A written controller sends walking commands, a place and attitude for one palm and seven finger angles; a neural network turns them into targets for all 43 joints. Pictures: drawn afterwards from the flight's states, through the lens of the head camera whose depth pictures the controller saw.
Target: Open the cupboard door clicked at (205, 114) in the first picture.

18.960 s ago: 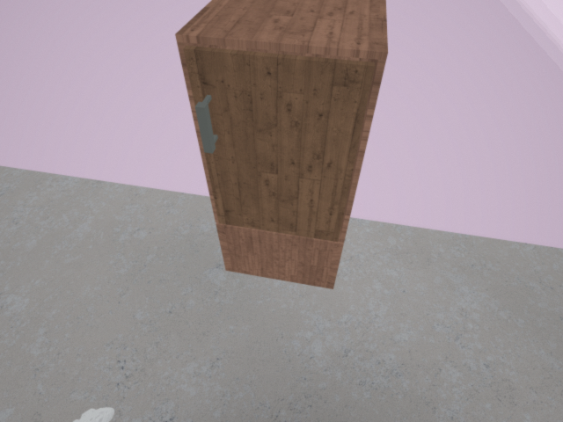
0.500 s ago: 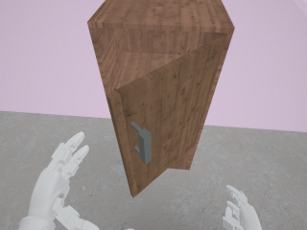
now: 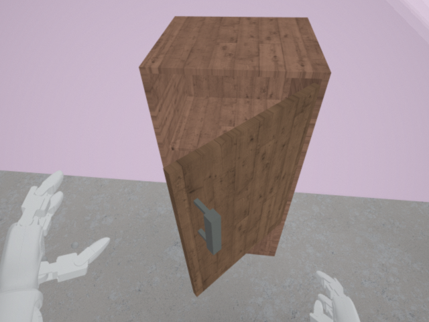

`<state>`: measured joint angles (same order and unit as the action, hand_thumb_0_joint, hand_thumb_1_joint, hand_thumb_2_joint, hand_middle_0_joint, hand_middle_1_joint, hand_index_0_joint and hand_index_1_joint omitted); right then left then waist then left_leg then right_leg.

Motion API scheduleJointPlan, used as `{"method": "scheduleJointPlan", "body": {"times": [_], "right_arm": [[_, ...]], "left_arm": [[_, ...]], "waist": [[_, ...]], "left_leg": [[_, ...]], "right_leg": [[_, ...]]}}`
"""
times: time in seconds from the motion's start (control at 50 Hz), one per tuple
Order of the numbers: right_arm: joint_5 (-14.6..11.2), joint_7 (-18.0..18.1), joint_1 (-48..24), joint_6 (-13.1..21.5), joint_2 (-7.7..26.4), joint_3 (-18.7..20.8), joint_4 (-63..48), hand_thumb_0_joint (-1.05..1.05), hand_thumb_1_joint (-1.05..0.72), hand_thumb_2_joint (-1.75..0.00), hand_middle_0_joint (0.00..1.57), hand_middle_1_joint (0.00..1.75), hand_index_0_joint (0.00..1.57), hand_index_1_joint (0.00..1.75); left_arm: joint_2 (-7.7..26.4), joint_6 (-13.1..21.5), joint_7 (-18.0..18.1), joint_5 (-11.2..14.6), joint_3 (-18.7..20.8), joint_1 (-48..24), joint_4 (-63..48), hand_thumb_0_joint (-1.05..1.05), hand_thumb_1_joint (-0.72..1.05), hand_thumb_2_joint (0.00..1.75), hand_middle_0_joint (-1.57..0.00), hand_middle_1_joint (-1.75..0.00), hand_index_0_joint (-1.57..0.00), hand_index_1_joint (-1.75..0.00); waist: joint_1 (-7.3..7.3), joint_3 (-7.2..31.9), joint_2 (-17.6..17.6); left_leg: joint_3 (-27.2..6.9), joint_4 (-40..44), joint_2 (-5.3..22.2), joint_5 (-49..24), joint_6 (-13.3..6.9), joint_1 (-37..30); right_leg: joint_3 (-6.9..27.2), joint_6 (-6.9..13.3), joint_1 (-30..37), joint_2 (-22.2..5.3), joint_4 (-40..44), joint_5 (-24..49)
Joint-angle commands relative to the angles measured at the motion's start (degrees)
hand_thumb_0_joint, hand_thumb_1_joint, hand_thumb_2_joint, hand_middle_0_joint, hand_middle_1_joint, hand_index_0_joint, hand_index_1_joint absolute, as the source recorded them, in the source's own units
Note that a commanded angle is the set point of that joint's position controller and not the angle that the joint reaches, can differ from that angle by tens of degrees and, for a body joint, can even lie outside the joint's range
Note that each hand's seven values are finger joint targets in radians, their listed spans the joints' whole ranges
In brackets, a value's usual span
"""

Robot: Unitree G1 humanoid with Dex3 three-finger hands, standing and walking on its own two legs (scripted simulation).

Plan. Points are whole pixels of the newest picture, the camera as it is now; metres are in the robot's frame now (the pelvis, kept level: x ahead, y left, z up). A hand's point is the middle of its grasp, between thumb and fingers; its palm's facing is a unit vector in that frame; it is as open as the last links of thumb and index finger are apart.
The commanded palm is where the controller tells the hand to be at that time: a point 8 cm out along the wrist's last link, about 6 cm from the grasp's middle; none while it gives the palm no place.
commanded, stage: draw the hand back to the body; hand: left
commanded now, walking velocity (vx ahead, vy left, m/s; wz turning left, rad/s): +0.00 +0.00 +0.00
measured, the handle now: (206, 226) +0.31 +0.06 +0.00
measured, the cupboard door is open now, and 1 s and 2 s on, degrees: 47 47 47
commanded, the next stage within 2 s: step back with the hand held close in 0.62 s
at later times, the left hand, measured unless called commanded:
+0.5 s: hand (60, 228) +0.20 +0.24 +0.16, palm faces +0.44 -0.80 -0.40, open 7.5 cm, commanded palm +0.15 +0.28 +0.18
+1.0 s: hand (61, 235) +0.19 +0.24 +0.16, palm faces +0.33 -0.80 -0.50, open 7.4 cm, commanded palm +0.13 +0.28 +0.18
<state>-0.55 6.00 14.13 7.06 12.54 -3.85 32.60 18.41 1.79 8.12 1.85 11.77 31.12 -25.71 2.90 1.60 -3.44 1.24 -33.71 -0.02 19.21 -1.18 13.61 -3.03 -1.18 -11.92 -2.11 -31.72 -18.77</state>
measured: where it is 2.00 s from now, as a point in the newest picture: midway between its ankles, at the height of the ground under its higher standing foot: outside the picture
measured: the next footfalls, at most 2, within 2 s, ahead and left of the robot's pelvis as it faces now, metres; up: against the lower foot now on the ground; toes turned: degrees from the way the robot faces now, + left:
right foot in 1.90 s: -0.28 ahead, -0.13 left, +0.00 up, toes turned +2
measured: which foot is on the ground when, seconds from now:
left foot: down 0.00-1.00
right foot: down 0.00-1.00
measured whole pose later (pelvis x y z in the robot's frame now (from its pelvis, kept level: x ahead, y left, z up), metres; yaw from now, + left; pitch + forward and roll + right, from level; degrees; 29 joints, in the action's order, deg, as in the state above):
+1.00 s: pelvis -0.02 -0.01 +0.01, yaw -1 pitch +0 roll -1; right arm -0.4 4.9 8.5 0.5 14.3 0.5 32.9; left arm 22.1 6.5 6.3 2.9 21.1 31.3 -26.2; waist 0.3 -2.8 -2.9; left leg 2.0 -25.0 1.6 12.6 -0.1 12.2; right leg -2.4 -0.2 -10.6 -0.2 -22.1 -11.3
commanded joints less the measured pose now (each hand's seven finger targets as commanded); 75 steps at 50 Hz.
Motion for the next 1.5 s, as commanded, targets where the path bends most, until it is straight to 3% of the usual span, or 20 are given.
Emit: {"method": "scheduleJointPlan", "body": {"times": [0.0, 0.14, 0.22, 0.3, 0.36, 0.48, 0.6, 0.7, 0.72, 0.74, 0.8, 0.82, 0.88, 1.0, 1.12, 1.26, 1.34, 1.4, 1.46, 1.48], "right_arm": [[0.5, 0.4, -8.1, 3.1, 5.9, 3.1, -8.3, 0.0, -0.9, -0.9, 0.2, 0.3, 0.2, 0.3], [0.7, 0.0, -9.3, 2.4, 5.9, 3.4, -6.8, 0.0, -0.9, -0.9, 0.2, 0.3, 0.2, 0.3], [0.9, -0.1, -9.7, 2.4, 6.1, 3.8, -6.1, 0.0, -0.9, -0.9, 0.2, 0.3, 0.2, 0.3], [0.7, -0.7, -9.8, 1.2, 6.2, 4.3, -5.8, 0.0, -0.9, -0.9, 0.2, 0.3, 0.2, 0.3], [0.7, -0.8, -10.2, 0.6, 6.5, 4.6, -5.9, 0.0, -0.9, -0.9, 0.2, 0.3, 0.2, 0.3], [0.9, -0.3, -11.5, 1.2, 5.8, 4.5, -5.8, 0.0, -0.9, -0.9, 0.2, 0.3, 0.2, 0.3], [0.9, -0.2, -11.3, 2.1, 5.8, 4.5, -4.9, 0.0, -0.9, -0.9, 0.2, 0.3, 0.2, 0.3], [0.8, -0.3, -11.4, 1.8, 5.9, 4.9, -4.7, 0.0, -0.9, -0.9, 0.2, 0.3, 0.2, 0.3], [0.6, -0.3, -11.9, 1.8, 6.0, 4.9, -4.8, 0.0, -0.9, -0.9, 0.2, 0.3, 0.2, 0.3], [0.3, -0.4, -11.2, 0.6, 7.6, 5.2, -6.6, 0.0, -0.9, -0.9, 0.2, 0.3, 0.2, 0.3], [0.6, -0.8, -11.3, -1.6, 6.9, 5.6, -6.6, 0.0, -0.9, -0.9, 0.2, 0.3, 0.2, 0.3], [0.7, -0.7, -11.4, -2.0, 7.2, 5.8, -6.8, 0.0, -0.9, -0.9, 0.2, 0.3, 0.2, 0.3], [0.4, -0.6, -10.7, -3.1, 7.4, 6.2, -8.0, 0.0, -0.9, -0.9, 0.2, 0.3, 0.2, 0.3], [0.0, -0.1, -10.5, -4.7, 7.2, 6.9, -10.0, 0.0, -0.9, -0.9, 0.2, 0.3, 0.2, 0.3], [0.0, 0.0, -10.6, -4.6, 7.7, 7.1, -10.5, 0.0, -0.9, -0.9, 0.2, 0.3, 0.2, 0.3], [-0.1, -0.4, -9.6, -2.8, 8.4, 6.8, -10.9, 0.0, -0.9, -0.9, 0.2, 0.3, 0.2, 0.3], [0.2, -0.3, -9.0, -1.2, 8.5, 6.9, -10.8, 0.0, -0.9, -0.9, 0.2, 0.3, 0.2, 0.3], [0.4, -0.5, -7.9, -0.2, 8.1, 7.2, -10.5, 0.0, -0.9, -0.9, 0.2, 0.3, 0.2, 0.3], [0.6, -0.9, -6.4, 0.2, 6.8, 7.1, -8.1, 0.0, -0.9, -0.9, 0.2, 0.3, 0.2, 0.3], [0.8, -1.0, -6.0, 0.1, 6.4, 7.0, -7.1, 0.0, -0.9, -0.9, 0.2, 0.3, 0.2, 0.3]], "left_arm": [[8.9, 3.8, 0.5, 0.5, 9.1, -3.8, -9.9, 0.0, 0.51, 0.74, -0.19, -0.3, -0.19, -0.3], [11.4, 4.6, 0.2, 1.1, 13.1, -9.0, -11.8, 0.0, 0.76, 0.84, -0.19, -0.3, -0.19, -0.3], [13.4, 4.8, 0.4, 1.3, 16.1, -10.1, -11.4, 0.0, 0.9, 0.9, -0.2, -0.3, -0.2, -0.3], [8.9, 4.1, -0.7, 1.8, 12.5, -7.7, -6.8, 0.0, 0.9, 0.9, -0.2, -0.3, -0.2, -0.3], [9.7, 4.2, -0.9, 1.7, 12.8, -8.7, -6.5, 0.0, 0.9, 0.9, -0.2, -0.3, -0.2, -0.3], [12.4, 5.4, -0.5, 1.5, 14.7, -10.8, -10.5, 0.0, 0.9, 0.9, -0.2, -0.3, -0.2, -0.3], [11.7, 5.7, -0.3, 1.4, 14.3, -9.9, -9.5, 0.0, 0.9, 0.9, -0.2, -0.3, -0.2, -0.3], [10.6, 5.6, -0.8, 1.8, 13.7, -9.2, -5.7, 0.0, 0.9, 0.9, -0.2, -0.3, -0.2, -0.3], [12.0, 6.0, -0.8, 1.7, 14.2, -12.8, -8.5, 0.0, 0.9, 0.9, -0.2, -0.3, -0.2, -0.3], [18.5, 7.9, -0.4, 1.1, 20.6, -15.6, -10.4, 0.0, 0.9, 0.9, -0.2, -0.3, -0.2, -0.3], [13.1, 7.8, -1.3, 1.1, 15.9, -6.4, -6.6, 0.0, 0.9, 0.9, -0.2, -0.3, -0.2, -0.3], [13.4, 8.3, -1.2, 1.0, 16.0, -6.1, -8.4, 0.0, 0.9, 0.9, -0.2, -0.3, -0.2, -0.3], [13.4, 8.4, -0.7, 1.2, 16.3, -1.9, -10.5, 0.0, 0.9, 0.9, -0.2, -0.3, -0.2, -0.3], [16.5, 8.9, 0.3, 1.6, 19.9, 1.2, -15.2, 0.0, 0.9, 0.9, -0.2, -0.3, -0.2, -0.3], [16.0, 9.5, 0.8, 1.4, 20.0, 2.3, -15.1, 0.0, 0.9, 0.9, -0.2, -0.3, -0.2, -0.3], [14.1, 11.3, 1.2, -0.2, 19.2, -0.3, -14.0, 0.0, 0.9, 0.9, -0.2, -0.3, -0.2, -0.3], [14.1, 12.6, 1.4, -1.4, 19.4, -3.7, -15.7, 0.0, 0.9, 0.9, -0.2, -0.3, -0.2, -0.3], [15.2, 13.6, 1.6, -1.5, 20.6, -3.4, -16.7, 0.0, 0.9, 0.9, -0.2, -0.3, -0.2, -0.3], [16.6, 14.5, 2.4, -0.3, 20.6, -2.7, -19.4, 0.0, 0.9, 0.9, -0.2, -0.3, -0.2, -0.3], [16.4, 14.5, 2.7, -0.1, 20.4, -2.4, -18.6, 0.0, 0.9, 0.9, -0.2, -0.3, -0.2, -0.3]], "waist": [[0.7, 2.6, 2.1], [0.94, 2.9, -3.0], [1.37, 3.4, -2.3], [0.73, 0.9, 1.6], [0.81, 0.6, 2.5], [1.39, 3.5, -1.4], [1.16, 1.1, -1.7], [1.03, -0.9, 2.9], [1.05, 0.2, 1.1], [-1.65, -4.1, 2.8], [-2.01, -0.5, 6.2], [-2.03, 0.7, 2.9], [-2.15, 5.8, 1.0], [-2.03, 9.8, 2.0], [-1.88, 7.4, -1.6], [-2.48, 0.2, -3.4], [-2.56, -0.7, -3.0], [-2.82, 0.2, 0.5], [-3.52, 2.7, 7.8], [-3.68, 3.4, 9.6]], "left_leg": [[-1.4, 8.7, 1.6, -18.9, 0.4, -3.9], [-1.0, 11.0, 1.4, -22.2, 0.7, -7.7], [-0.6, 11.3, 1.3, -24.7, 0.7, -8.7], [0.0, 12.0, 1.5, -23.7, 0.3, -9.2], [0.0, 12.6, 1.3, -21.7, 0.1, -8.9], [0.4, 12.7, 0.7, -19.7, 0.0, -10.7], [0.5, 13.0, 0.6, -19.1, 0.0, -10.6], [0.7, 13.4, 0.8, -17.5, -0.3, -10.1], [0.6, 13.5, 0.7, -17.0, -0.2, -10.7], [-0.4, 10.5, 1.8, -14.5, -0.9, -6.1], [0.0, 8.2, 1.5, -15.7, -0.6, -6.5], [-0.1, 8.4, 1.6, -17.7, -0.5, -6.0], [0.1, 8.8, 2.5, -23.0, -0.3, -7.0], [-0.9, 8.7, 3.8, -29.4, -0.1, -5.0], [-3.0, 11.4, 5.1, -22.9, -0.6, 1.6], [-6.3, 17.8, 7.3, 11.3, -3.4, 21.4], [-8.1, 17.7, 8.1, 20.0, -4.4, 27.3], [-6.2, 10.5, 5.2, 18.5, -3.6, 22.6], [-1.3, -7.7, -0.7, 5.6, 0.3, 2.9], [-1.1, -10.4, -0.8, 4.4, 0.8, -0.9]], "right_leg": [[-0.5, 2.2, 3.6, 1.6, 6.5, 15.2], [0.1, 2.3, 7.0, 1.7, 9.3, 18.0], [0.1, 2.3, 8.6, 1.8, 10.1, 20.7], [0.1, 1.7, 7.4, 2.0, 11.3, 20.5], [0.2, 1.7, 7.7, 2.0, 11.9, 19.9], [1.0, 1.8, 8.9, 1.8, 12.7, 18.8], [1.0, 1.9, 8.0, 2.1, 13.8, 18.1], [1.1, 1.4, 7.0, 2.2, 14.8, 16.5], [1.4, 1.6, 7.5, 2.0, 15.0, 15.9], [5.8, 1.5, 0.7, -0.8, 17.8, 19.4], [5.1, 1.5, 1.2, -2.9, 16.6, 23.9], [4.1, 1.6, 2.4, -3.1, 15.2, 25.9], [3.6, 1.2, 4.0, -2.3, 12.3, 28.3], [2.9, 0.8, 6.2, -1.2, 7.7, 32.3], [2.7, 0.6, 6.2, 0.1, 5.3, 24.7], [4.2, 0.2, 9.6, 1.5, 1.6, 7.9], [4.9, 0.0, 10.1, 2.2, -0.3, 0.2], [9.6, 1.5, 3.1, 0.5, 4.9, -4.6], [17.4, 6.3, -16.9, -7.7, 15.7, -8.0], [17.1, 7.1, -20.5, -9.5, 16.8, -9.3]]}}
